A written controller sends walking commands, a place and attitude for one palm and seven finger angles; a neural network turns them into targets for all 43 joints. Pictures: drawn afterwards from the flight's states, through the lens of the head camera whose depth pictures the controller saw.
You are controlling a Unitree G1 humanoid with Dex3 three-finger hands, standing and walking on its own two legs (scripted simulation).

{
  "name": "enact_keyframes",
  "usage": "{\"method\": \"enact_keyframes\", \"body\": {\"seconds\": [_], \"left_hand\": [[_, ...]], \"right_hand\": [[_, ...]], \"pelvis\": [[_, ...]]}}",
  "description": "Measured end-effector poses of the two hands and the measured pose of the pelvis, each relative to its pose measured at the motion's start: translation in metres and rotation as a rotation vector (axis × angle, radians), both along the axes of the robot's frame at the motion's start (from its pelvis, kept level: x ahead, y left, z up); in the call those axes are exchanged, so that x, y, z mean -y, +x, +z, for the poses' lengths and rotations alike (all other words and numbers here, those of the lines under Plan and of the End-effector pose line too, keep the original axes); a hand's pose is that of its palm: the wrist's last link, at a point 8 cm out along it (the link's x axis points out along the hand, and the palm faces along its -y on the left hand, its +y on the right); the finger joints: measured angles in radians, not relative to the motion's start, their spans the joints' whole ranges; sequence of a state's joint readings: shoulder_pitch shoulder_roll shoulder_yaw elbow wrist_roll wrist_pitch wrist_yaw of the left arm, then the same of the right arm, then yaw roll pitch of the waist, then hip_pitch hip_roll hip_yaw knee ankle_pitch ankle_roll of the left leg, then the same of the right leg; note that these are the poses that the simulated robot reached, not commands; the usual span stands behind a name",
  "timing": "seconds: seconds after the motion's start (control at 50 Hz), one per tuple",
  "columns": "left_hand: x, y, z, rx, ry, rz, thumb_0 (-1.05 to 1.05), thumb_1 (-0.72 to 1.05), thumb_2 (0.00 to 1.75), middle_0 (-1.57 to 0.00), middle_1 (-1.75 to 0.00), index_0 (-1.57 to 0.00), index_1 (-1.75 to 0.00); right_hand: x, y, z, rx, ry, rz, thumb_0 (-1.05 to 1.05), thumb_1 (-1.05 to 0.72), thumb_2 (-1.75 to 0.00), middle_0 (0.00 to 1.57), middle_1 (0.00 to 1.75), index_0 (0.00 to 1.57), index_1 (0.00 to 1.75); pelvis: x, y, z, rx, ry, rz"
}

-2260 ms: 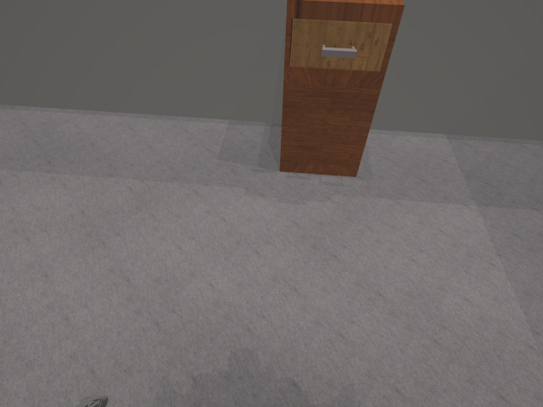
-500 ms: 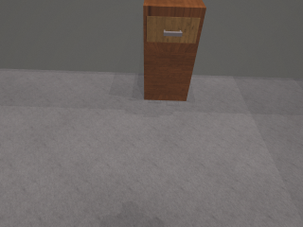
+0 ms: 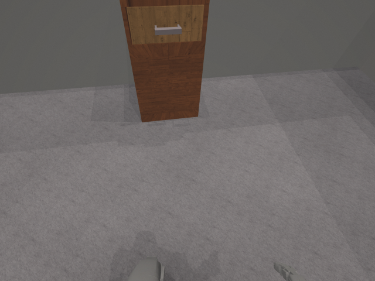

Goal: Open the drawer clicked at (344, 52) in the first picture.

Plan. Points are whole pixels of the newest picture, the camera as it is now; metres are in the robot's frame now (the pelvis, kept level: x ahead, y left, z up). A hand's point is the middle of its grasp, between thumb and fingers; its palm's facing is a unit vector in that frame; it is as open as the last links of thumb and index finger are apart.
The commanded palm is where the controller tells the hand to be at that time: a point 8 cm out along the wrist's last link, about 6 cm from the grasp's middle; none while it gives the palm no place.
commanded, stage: walk to a spot facing it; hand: left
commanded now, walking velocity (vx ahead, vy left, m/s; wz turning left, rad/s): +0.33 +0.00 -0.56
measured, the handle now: (167, 28) +1.21 +0.25 -0.08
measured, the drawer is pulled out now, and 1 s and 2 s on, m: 0.00 0.00 0.00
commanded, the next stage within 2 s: turn to face it in 1.46 s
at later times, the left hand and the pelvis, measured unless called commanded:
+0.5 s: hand (145, 186) +0.38 +0.17 -0.15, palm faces -0.36 -0.91 -0.18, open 7.4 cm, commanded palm none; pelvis +0.19 +0.04 +0.00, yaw -20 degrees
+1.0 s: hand (176, 155) +0.51 +0.10 -0.17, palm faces -0.47 -0.85 -0.22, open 7.3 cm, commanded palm none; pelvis +0.38 -0.06 +0.00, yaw -33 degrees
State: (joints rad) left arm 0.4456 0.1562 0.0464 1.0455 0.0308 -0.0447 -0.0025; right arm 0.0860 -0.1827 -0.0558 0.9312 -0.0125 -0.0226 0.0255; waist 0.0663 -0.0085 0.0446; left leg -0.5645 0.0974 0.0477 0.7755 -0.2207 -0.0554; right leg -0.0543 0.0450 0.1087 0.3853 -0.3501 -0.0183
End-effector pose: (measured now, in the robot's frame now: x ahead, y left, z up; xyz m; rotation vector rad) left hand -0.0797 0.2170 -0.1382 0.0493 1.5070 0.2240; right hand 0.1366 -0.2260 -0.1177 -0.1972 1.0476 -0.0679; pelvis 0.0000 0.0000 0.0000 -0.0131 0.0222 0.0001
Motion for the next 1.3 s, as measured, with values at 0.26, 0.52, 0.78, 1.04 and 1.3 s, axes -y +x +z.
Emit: {"method": "enact_keyframes", "body": {"seconds": [0.26,0.52,0.78,1.04,1.3], "left_hand": [[-0.094,0.247,-0.005,0.221,0.037,-0.254,0.01,0.91,0.9,-0.19,-0.3,-0.19,-0.3],[0.007,0.482,0.011,0.384,-0.056,-0.583,0.01,0.91,0.9,-0.19,-0.3,-0.19,-0.3],[0.12,0.583,-0.008,0.388,-0.087,-0.731,0.0,0.9,0.9,-0.2,-0.3,-0.2,-0.3],[0.065,0.615,-0.004,0.199,0.006,-0.645,0.0,0.92,0.9,-0.2,-0.3,-0.2,-0.3],[0.103,0.738,-0.011,0.13,-0.061,-0.783,0.01,0.91,0.9,-0.2,-0.3,-0.19,-0.3]], "right_hand": [[-0.04,-0.001,0.004,-0.048,-0.047,-0.258,0.0,-0.92,-0.89,0.2,0.29,0.21,0.3],[-0.068,-0.108,-0.003,-0.463,0.019,-0.602,0.01,-0.92,-0.89,0.2,0.29,0.2,0.3],[-0.01,0.004,-0.033,-0.402,0.108,-0.736,0.02,-0.91,-0.89,0.2,0.29,0.2,0.3],[0.098,0.25,0.003,0.031,-0.027,-0.595,0.01,-0.91,-0.89,0.2,0.29,0.2,0.3],[0.072,0.272,0.014,-0.062,-0.056,-0.791,0.0,-0.91,-0.89,0.2,0.29,0.21,0.3]], "pelvis": [[-0.053,0.098,0.002,0.03,-0.005,-0.196],[-0.035,0.196,0.002,0.019,0.008,-0.359],[0.043,0.293,-0.015,0.024,-0.009,-0.503],[0.059,0.4,-0.003,0.003,-0.021,-0.588],[0.068,0.495,0.006,0.018,-0.041,-0.752]]}}
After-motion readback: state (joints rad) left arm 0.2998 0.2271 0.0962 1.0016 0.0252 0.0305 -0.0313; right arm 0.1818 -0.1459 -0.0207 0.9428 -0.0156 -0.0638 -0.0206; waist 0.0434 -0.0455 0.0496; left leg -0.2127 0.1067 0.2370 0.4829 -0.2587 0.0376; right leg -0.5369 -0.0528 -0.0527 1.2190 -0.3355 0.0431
